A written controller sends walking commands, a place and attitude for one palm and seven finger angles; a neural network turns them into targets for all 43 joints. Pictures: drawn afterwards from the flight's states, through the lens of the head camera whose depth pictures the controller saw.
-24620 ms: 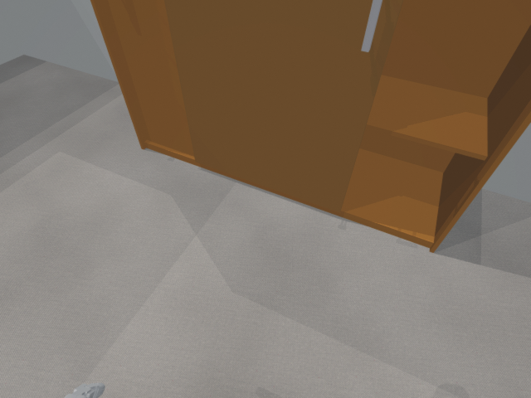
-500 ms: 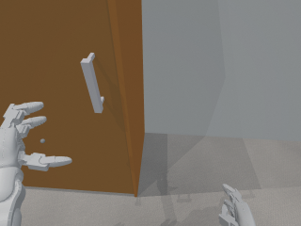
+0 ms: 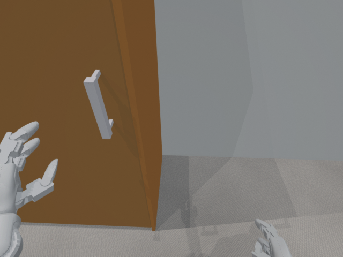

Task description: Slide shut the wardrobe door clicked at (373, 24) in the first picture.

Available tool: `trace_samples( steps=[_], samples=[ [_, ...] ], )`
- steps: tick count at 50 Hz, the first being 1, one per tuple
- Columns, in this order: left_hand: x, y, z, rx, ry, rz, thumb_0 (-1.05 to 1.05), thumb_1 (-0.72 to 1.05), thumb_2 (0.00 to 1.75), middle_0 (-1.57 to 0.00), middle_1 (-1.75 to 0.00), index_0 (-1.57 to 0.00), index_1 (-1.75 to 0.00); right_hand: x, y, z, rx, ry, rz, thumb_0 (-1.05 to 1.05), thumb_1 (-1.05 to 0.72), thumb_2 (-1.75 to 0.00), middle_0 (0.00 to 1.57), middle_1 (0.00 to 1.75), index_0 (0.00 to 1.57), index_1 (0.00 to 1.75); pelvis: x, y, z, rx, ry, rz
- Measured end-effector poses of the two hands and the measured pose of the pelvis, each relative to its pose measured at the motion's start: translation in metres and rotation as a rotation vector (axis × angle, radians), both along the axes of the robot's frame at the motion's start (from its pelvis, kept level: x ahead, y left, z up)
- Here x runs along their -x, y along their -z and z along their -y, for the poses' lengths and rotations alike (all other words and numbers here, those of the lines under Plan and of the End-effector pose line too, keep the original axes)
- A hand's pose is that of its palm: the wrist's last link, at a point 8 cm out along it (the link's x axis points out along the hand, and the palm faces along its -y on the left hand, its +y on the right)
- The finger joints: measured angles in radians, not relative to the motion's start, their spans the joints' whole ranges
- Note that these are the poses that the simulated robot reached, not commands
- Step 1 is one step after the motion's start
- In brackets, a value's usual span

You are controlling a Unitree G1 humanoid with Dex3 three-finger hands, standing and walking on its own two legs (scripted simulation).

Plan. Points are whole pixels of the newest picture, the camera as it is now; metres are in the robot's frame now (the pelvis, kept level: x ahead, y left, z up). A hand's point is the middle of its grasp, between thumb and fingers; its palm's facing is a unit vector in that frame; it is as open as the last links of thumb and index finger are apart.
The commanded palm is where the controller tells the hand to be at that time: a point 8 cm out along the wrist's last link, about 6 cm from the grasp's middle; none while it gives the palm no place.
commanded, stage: draw the hand back to the body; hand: left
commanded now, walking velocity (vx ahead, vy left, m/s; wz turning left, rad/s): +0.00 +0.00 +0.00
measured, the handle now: (102, 105) +0.41 +0.24 +0.15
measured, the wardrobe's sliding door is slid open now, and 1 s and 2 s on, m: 0.00 0.00 0.00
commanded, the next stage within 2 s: step back with the hand held close in 0.40 s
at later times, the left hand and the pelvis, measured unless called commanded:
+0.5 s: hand (55, 181) +0.19 +0.24 +0.15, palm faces +0.45 -0.82 -0.36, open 7.4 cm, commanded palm +0.14 +0.28 +0.17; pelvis +0.00 -0.02 +0.00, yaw +0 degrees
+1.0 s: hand (25, 188) +0.17 +0.29 +0.15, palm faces +0.35 -0.81 -0.48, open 7.4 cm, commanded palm +0.10 +0.33 +0.17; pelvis -0.05 +0.03 -0.01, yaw -2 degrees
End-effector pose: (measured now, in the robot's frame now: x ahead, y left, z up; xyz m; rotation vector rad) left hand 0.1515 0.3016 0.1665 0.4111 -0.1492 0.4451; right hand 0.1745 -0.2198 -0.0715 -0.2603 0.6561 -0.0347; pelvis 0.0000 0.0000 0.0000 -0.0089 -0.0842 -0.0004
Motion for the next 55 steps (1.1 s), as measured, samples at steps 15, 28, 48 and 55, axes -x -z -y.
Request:
trace_samples(
  steps=[15,28,48,55],
  samples=[
    [0.005,-0.001,0.015,0.003,-0.024,-0.007,0.01,0.87,0.89,-0.21,-0.32,-0.21,-0.31,-0.011,0.001,0.011,-0.006,-0.007,0.009,0.01,-0.9,-0.9,0.2,0.3,0.2,0.3,-0.003,0.0,0.015,-0.003,-0.009,0.003],
    [0.004,-0.002,0.022,-0.006,-0.015,-0.018,0.01,0.89,0.9,-0.21,-0.3,-0.21,-0.3,-0.007,0.003,0.02,-0.007,0.008,-0.01,0.01,-0.9,-0.9,0.2,0.3,0.2,0.3,-0.002,0.0,0.022,-0.001,-0.005,-0.004],
    [0.009,-0.005,-0.017,-0.149,0.149,0.007,0.01,0.89,0.9,-0.21,-0.3,-0.22,-0.3,0.053,-0.007,0.003,0.068,0.168,-0.047,0.01,-0.9,-0.9,0.2,0.3,0.2,0.3,0.039,0.009,-0.027,0.021,0.047,-0.085],
    [0.054,-0.009,-0.044,-0.199,0.071,0.064,0.01,0.89,0.9,-0.21,-0.3,-0.22,-0.3,0.083,0.008,-0.024,0.053,0.113,-0.062,0.01,-0.9,-0.9,0.2,0.3,0.2,0.3,0.064,0.017,-0.04,0.034,-0.006,-0.088]
  ],
)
